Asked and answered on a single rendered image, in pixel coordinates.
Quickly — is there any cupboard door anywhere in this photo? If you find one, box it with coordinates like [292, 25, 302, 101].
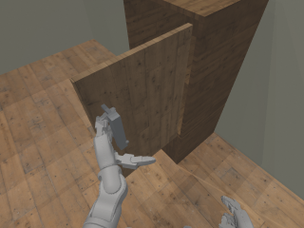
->
[69, 23, 193, 178]

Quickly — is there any robot left forearm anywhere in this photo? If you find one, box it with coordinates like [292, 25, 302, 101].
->
[82, 165, 128, 228]

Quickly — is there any robot left hand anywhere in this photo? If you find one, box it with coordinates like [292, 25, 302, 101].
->
[93, 106, 156, 171]

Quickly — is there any handle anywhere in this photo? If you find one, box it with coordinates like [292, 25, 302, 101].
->
[101, 104, 128, 150]

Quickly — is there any robot right hand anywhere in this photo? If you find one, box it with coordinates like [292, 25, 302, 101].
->
[218, 196, 255, 228]

